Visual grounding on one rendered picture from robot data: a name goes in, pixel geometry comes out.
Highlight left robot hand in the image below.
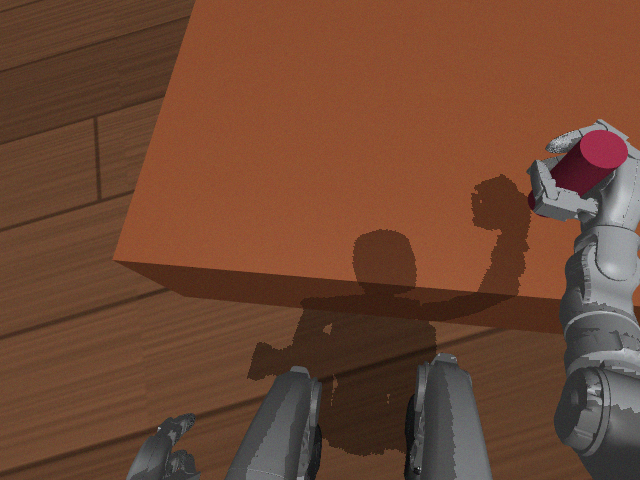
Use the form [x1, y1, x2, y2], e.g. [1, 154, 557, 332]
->
[126, 413, 201, 480]

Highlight right robot foot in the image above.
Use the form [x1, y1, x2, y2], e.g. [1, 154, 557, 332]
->
[404, 393, 421, 480]

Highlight right robot hand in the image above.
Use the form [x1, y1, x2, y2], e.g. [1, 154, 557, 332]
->
[526, 119, 640, 233]

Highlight right robot arm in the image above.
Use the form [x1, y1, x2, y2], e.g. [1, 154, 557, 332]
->
[554, 225, 640, 480]

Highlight can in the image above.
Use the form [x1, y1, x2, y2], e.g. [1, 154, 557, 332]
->
[528, 130, 628, 218]

